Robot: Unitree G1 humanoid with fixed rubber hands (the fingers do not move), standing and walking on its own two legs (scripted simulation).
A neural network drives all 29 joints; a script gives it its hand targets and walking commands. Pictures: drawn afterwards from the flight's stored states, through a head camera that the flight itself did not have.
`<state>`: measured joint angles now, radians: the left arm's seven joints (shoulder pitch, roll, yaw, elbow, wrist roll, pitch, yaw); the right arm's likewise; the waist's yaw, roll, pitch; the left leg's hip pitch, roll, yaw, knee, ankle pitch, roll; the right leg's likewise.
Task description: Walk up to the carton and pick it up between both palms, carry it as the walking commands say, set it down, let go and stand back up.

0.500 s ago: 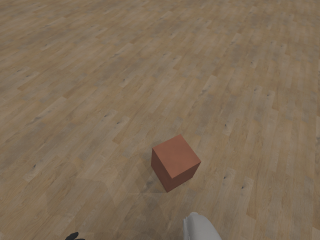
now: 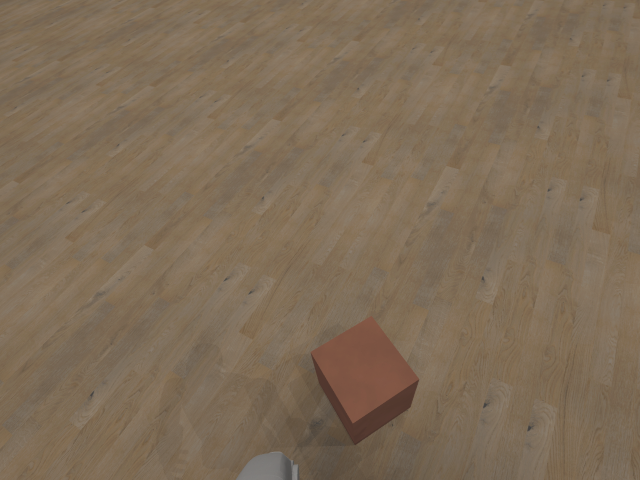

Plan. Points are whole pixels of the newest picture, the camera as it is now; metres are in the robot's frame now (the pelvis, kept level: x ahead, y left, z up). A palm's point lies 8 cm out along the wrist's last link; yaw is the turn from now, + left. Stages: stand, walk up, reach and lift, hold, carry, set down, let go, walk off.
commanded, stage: walk up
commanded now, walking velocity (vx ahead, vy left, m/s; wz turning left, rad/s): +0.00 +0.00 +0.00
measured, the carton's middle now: (363, 381) +0.45 -0.02 -0.66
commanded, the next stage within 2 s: none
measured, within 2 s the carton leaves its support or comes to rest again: neither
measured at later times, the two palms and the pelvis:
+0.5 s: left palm out of the picture +0.04 +0.26 -0.15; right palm out of the picture +0.04 -0.26 -0.13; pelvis +0.01 +0.00 -0.01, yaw -1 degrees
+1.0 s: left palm out of the picture +0.03 +0.19 -0.15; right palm out of the picture -0.02 -0.29 -0.14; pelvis +0.00 -0.05 +0.00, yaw +3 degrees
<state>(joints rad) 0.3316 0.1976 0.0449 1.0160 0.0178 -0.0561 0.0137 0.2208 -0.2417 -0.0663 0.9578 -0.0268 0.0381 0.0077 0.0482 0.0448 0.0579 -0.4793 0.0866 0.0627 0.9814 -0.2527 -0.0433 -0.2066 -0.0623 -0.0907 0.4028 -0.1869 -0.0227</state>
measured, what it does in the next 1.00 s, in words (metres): steps on the spot: left foot, then right foot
